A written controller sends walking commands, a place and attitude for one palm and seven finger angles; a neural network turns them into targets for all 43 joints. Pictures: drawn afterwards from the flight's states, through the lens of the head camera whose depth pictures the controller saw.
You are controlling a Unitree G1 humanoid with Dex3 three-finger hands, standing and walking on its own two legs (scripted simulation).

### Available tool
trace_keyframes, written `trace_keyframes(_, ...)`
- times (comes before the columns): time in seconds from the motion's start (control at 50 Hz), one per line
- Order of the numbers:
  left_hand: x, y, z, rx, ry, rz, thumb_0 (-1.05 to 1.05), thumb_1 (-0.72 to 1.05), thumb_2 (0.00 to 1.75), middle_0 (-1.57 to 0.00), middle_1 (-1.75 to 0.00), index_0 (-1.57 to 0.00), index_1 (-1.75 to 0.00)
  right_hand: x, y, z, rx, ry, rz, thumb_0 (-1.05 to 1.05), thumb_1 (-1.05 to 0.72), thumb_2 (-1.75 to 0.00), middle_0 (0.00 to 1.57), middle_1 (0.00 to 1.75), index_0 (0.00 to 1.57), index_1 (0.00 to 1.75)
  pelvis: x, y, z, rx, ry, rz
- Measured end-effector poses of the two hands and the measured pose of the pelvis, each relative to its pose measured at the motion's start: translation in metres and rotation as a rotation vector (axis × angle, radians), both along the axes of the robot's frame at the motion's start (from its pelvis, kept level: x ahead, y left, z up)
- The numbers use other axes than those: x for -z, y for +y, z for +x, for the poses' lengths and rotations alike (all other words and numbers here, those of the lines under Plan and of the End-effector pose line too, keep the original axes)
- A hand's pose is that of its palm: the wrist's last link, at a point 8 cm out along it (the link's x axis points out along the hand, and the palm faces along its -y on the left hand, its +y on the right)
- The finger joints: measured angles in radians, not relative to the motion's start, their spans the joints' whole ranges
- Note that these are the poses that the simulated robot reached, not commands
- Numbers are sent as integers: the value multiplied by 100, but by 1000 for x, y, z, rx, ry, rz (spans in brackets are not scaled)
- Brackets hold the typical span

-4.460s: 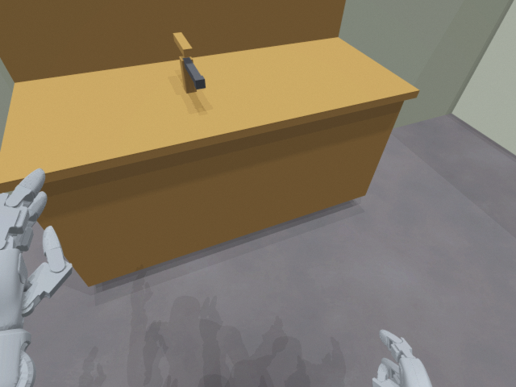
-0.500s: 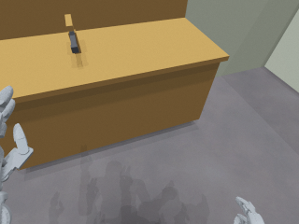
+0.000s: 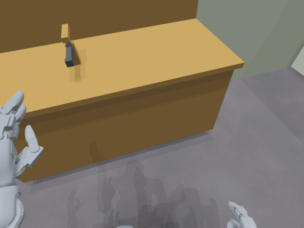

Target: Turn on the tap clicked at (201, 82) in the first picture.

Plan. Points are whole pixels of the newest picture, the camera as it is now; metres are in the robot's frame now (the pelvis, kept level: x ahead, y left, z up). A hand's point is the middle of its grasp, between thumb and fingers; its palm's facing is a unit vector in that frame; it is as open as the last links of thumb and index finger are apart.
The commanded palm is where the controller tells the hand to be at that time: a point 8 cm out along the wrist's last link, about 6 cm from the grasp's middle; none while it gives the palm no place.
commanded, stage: take the last steps up to it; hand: left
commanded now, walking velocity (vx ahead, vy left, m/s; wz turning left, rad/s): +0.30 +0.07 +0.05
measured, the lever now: (69, 62) +0.70 +0.41 +0.04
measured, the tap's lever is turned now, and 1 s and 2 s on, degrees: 0 0 0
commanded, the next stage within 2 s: come to a stop and stand still in 1.08 s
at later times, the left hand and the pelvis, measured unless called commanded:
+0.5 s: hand (54, 95) +0.35 +0.25 +0.19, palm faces +0.40 -0.83 -0.38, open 7.4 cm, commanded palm +0.28 +0.30 +0.19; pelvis +0.12 +0.02 +0.00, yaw +0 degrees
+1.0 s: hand (90, 73) +0.43 +0.19 +0.19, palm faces +0.36 -0.81 -0.47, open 7.4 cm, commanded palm +0.37 +0.25 +0.19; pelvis +0.21 -0.04 +0.02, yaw +2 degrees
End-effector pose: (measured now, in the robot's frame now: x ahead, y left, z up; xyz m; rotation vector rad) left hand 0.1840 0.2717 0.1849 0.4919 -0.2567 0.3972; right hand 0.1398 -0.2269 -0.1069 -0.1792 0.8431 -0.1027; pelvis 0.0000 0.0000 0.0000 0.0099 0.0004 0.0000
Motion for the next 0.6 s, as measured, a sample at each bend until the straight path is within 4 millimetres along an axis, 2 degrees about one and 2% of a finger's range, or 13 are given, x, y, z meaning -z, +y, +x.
trace_keyframes(0.06,-4,-14,20,47,2,-10,1,89,90,-21,-30,-21,-31,-12,-23,14,31,4,-41,1,-91,-90,21,30,20,30,-7,-5,15,3,6,14)
trace_keyframes(0.12,-16,-20,36,93,3,44,1,89,90,-21,-30,-21,-31,-26,-40,30,68,-10,-74,1,-91,-90,20,30,20,30,-13,-8,30,4,18,23)
trace_keyframes(0.22,-29,-10,58,104,-8,113,1,89,90,-21,-30,-21,-31,-40,-47,56,89,-28,-109,1,-91,-90,20,30,20,30,-16,-4,58,8,25,25)
trace_keyframes(0.28,-26,4,71,76,-29,100,1,89,90,-21,-30,-21,-31,-40,-39,75,82,-32,-120,1,-91,-90,20,30,20,30,-11,4,79,7,15,20)
trace_keyframes(0.34,-15,18,87,61,-75,73,1,89,90,-21,-30,-21,-31,-33,-25,98,85,-61,-124,1,-91,-90,20,30,20,30,1,15,99,20,-6,20)
trace_keyframes(0.42,-5,26,114,55,-92,17,1,89,90,-21,-30,-21,-31,-31,6,124,62,-92,-62,1,-91,-90,20,30,20,30,2,18,113,4,-21,15)
trace_keyframes(0.52,-23,16,128,91,-117,30,1,89,90,-21,-30,-21,-31,-37,39,147,1,-115,28,1,-91,-90,20,30,20,30,-6,14,127,1,-7,-3)
trace_keyframes(0.6,-41,4,128,97,-119,87,1,89,90,-21,-30,-21,-31,-34,45,159,-28,-108,70,1,-91,-90,21,30,20,30,-12,7,142,-1,6,-11)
